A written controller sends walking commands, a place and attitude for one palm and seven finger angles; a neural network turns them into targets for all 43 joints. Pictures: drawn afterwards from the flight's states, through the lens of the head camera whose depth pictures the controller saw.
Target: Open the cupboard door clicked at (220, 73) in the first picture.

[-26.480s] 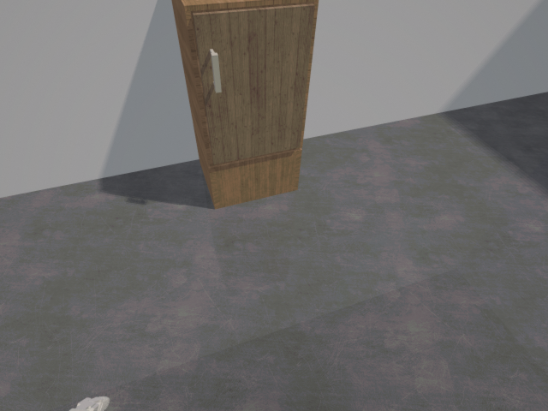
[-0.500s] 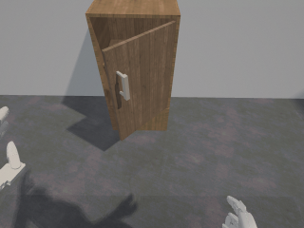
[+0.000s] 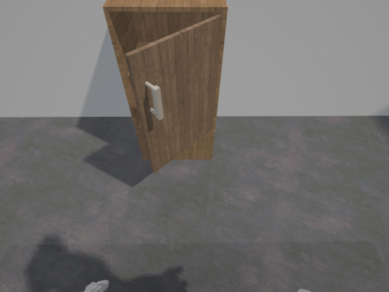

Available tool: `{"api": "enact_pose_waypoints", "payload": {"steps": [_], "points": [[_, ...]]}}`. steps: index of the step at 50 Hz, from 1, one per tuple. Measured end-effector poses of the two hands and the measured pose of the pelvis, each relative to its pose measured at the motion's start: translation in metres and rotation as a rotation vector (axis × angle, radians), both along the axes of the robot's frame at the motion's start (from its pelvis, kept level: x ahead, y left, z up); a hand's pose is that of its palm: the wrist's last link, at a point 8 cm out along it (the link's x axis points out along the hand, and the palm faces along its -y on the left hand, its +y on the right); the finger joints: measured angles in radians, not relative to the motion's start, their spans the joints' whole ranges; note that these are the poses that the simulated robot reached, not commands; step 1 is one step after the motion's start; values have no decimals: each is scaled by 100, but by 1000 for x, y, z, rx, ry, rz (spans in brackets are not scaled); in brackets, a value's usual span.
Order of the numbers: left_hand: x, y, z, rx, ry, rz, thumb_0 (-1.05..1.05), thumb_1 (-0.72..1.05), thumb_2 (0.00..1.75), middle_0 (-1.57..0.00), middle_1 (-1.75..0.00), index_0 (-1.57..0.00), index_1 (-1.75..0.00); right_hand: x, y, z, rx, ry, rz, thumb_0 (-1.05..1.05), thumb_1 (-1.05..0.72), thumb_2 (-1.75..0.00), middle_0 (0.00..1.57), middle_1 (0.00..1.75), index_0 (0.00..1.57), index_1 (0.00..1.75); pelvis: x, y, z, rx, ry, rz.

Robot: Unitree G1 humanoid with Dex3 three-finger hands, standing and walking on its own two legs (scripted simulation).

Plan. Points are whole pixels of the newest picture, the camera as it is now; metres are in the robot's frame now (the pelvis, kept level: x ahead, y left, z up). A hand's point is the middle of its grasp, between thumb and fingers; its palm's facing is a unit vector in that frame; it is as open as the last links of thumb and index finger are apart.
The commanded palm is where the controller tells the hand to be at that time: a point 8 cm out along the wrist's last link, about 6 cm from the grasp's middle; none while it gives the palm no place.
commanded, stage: let the arm hang, fingers relaxed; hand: left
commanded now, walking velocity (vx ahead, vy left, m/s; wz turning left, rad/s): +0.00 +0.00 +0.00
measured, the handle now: (154, 101) +0.70 +0.16 -0.04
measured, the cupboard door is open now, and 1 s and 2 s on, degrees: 45 45 45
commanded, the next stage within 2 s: look to check the result in 0.84 s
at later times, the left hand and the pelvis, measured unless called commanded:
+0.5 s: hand out of the picture +0.03 +0.20 -0.15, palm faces +0.02 -0.96 -0.30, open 7.4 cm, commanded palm none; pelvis +0.01 -0.01 +0.01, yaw +1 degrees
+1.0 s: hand out of the picture +0.07 +0.18 -0.16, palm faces +0.02 -0.97 -0.26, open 7.4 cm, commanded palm none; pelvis +0.03 -0.02 +0.01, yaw +1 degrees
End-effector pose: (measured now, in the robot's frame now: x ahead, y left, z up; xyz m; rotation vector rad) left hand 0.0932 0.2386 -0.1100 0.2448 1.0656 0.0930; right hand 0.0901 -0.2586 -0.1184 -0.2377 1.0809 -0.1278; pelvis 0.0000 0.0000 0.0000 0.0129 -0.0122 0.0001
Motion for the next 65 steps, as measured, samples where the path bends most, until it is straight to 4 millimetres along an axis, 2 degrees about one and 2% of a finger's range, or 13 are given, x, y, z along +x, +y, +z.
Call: {"api": "enact_pose_waypoints", "payload": {"steps": [2, 7, 11, 14, 19, 25, 31, 36, 43, 55, 65], "points": [[-29, -19, -19, -62, 111, 20, 2, 91, 90, -20, -30, -20, -30, -20, -4, 0, -17, 79, -12, 0, -91, -90, 20, 30, 20, 30, -1, -3, 2, -2, -5, 2], [-77, -14, -30, -53, 255, 101, 0, 97, 90, -21, -30, -21, -30, -62, -9, -1, -35, 247, -39, 1, -91, -90, 20, 30, 20, 30, -1, -10, 6, -12, -6, 14], [-101, -3, -24, -17, 333, 133, 1, 95, 90, -21, -30, -21, -30, -80, -6, -7, -18, 312, -62, 1, -91, -90, 20, 30, 20, 30, 2, -10, 8, -16, -7, 17], [-108, 5, -18, 15, 361, 150, 1, 93, 90, -21, -30, -21, -30, -84, -1, -12, 7, 329, -71, 0, -91, -90, 20, 30, 20, 30, 4, -10, 9, -15, -10, 16], [-99, 13, -10, 53, 348, 157, 1, 91, 90, -20, -30, -21, -30, -82, 11, -20, 50, 323, -74, 0, -91, -90, 20, 30, 20, 30, 7, -10, 10, -11, -16, 12], [-70, 10, -8, 57, 278, 141, 1, 91, 90, -20, -30, -20, -30, -70, 19, -24, 81, 291, -72, 0, -91, -90, 20, 30, 20, 30, 11, -11, 11, -7, -21, 9], [-41, -4, -10, 27, 213, 117, 1, 90, 90, -20, -30, -20, -30, -59, 16, -22, 76, 267, -75, 0, -91, -90, 20, 30, 20, 30, 15, -14, 12, -5, -22, 9], [-27, -14, -12, -1, 190, 106, 1, 90, 90, -20, -30, -20, -30, -54, 7, -18, 53, 261, -82, 0, -91, -90, 20, 30, 20, 30, 20, -16, 12, -5, -22, 10], [-25, -18, -14, -9, 208, 108, 1, 90, 90, -20, -30, -21, -30, -50, -5, -14, 25, 271, -87, 0, -91, -90, 20, 30, 20, 30, 25, -19, 13, -5, -18, 11], [-33, -6, -9, 41, 252, 135, 1, 90, 90, -20, -30, -21, -30, -33, -17, -14, 13, 267, -75, 0, -91, -90, 20, 30, 20, 30, 34, -25, 14, -5, -16, 13], [-22, -3, -4, 61, 231, 135, 1, 90, 90, -20, -30, -20, -30, -13, -27, -12, 4, 236, -59, 0, -91, -90, 20, 30, 20, 30, 39, -30, 14, -5, -15, 14]]}}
